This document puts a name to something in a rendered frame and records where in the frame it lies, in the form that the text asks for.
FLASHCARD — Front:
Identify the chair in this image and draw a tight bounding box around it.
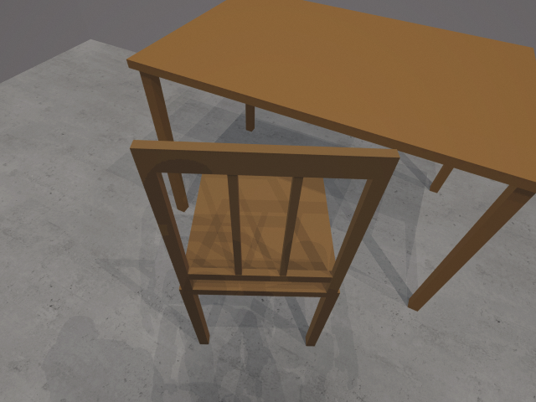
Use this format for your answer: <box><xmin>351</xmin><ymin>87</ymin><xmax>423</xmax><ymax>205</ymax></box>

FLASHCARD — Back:
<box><xmin>130</xmin><ymin>140</ymin><xmax>400</xmax><ymax>346</ymax></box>

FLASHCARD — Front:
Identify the table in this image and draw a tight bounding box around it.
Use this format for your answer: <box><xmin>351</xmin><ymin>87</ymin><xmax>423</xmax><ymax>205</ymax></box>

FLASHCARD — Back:
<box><xmin>126</xmin><ymin>0</ymin><xmax>536</xmax><ymax>312</ymax></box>

